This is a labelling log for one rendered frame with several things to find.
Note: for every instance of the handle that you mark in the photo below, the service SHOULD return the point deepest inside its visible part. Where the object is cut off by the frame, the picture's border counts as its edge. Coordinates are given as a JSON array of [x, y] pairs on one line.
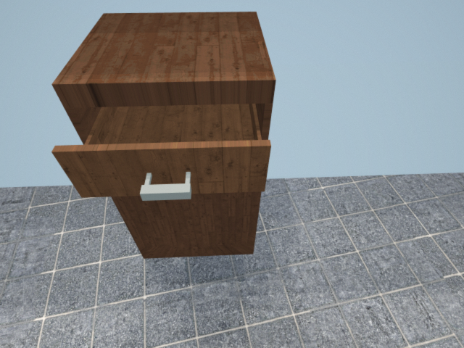
[[165, 191]]

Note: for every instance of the drawer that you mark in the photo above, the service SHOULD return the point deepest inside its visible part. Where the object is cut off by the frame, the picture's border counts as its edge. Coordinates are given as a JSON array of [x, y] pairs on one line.
[[220, 144]]

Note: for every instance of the cabinet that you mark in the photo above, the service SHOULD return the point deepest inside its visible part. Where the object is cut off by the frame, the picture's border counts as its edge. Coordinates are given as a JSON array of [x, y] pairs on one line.
[[165, 59]]

